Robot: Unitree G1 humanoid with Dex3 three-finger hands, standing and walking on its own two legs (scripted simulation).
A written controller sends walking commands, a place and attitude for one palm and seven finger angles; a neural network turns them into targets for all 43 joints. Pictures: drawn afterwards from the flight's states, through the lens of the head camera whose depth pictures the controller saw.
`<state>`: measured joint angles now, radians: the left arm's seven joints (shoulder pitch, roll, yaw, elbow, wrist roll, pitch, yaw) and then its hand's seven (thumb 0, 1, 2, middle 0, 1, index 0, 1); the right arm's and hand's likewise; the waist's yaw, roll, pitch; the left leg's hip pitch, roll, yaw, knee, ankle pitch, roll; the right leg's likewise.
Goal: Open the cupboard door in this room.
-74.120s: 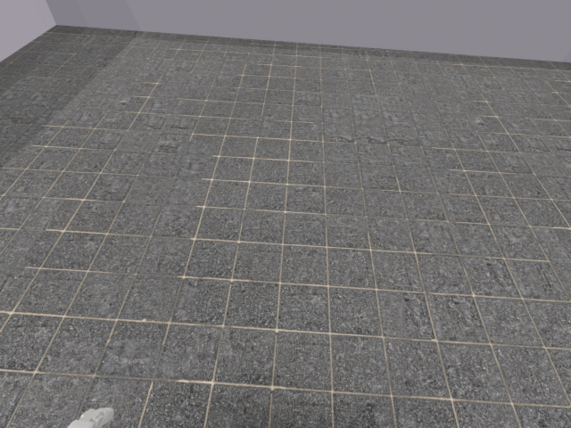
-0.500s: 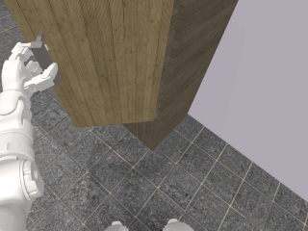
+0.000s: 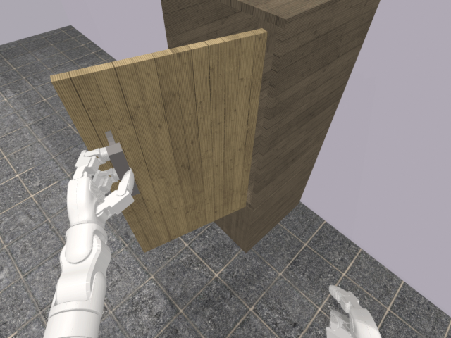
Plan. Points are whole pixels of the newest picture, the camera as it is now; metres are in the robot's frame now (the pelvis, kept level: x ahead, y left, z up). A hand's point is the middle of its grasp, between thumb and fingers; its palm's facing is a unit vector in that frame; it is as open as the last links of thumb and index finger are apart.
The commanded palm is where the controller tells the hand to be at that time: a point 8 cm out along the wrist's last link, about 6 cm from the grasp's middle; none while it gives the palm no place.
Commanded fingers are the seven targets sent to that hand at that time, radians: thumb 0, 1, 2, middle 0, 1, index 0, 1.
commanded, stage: pull the door open along its arc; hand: left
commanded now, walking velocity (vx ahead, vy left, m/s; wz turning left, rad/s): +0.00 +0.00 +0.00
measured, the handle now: (121, 164) +0.40 +0.21 +0.09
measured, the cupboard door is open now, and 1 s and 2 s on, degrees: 75 97 94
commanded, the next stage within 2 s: open thumb and fingers to let go in 0.42 s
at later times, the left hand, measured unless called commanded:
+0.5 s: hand (176, 234) +0.26 +0.09 +0.10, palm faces +0.47 -0.88 +0.02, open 7.0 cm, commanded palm +0.22 +0.13 +0.09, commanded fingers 0.00 0.90 0.90 -0.40 -1.35 -0.40 -1.35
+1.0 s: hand (172, 236) +0.26 +0.09 +0.09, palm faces +0.46 -0.89 +0.01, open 11.9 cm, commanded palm +0.21 +0.14 +0.09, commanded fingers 0.00 -0.50 0.30 -0.28 -1.05 -0.28 -1.05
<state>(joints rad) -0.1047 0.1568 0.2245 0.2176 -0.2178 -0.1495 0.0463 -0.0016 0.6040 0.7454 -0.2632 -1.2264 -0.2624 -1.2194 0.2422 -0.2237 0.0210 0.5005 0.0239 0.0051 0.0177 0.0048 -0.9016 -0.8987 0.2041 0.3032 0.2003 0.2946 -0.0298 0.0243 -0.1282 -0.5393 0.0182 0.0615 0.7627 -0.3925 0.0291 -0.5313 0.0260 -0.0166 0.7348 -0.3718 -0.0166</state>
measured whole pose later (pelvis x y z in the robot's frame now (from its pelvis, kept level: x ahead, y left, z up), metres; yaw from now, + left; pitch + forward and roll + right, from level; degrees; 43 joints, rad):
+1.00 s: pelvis -0.01 -0.04 +0.00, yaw +4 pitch +3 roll +0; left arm 0.18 -0.05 -0.14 -0.05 0.02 -0.09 0.49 -0.01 -0.18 0.45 -0.32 -1.23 -0.33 -1.23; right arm 0.18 -0.18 0.03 0.55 -0.05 0.05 -0.02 0.01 -0.90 -0.90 0.20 0.30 0.20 0.29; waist 0.01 0.03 -0.08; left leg -0.41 0.01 -0.02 0.72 -0.36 -0.02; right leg -0.38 0.02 -0.10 0.72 -0.39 -0.06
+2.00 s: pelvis -0.02 -0.01 +0.00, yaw +3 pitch +3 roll -1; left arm 0.36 0.15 -0.06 -0.19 -0.12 -0.19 0.01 -0.02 -0.50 0.30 -0.15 -0.30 -0.14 -0.30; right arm 0.24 -0.21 0.04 0.48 0.01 -0.06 -0.02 0.01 -0.90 -0.90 0.20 0.30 0.20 0.29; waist 0.00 0.03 -0.07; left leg -0.47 0.00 0.01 0.80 -0.39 0.01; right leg -0.44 0.01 -0.07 0.77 -0.39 -0.04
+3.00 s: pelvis -0.02 -0.01 -0.01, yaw +4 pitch +5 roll -2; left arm 0.56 0.26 0.18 -0.36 -0.29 -0.16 -0.19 -0.02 -0.50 0.30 -0.15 -0.30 -0.15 -0.30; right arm 0.27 -0.21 0.05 0.48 0.05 -0.15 -0.07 0.01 -0.90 -0.90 0.21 0.30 0.20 0.30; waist 0.02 0.05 -0.12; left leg -0.54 0.01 -0.02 0.88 -0.43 0.02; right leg -0.49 0.02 -0.09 0.83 -0.43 -0.03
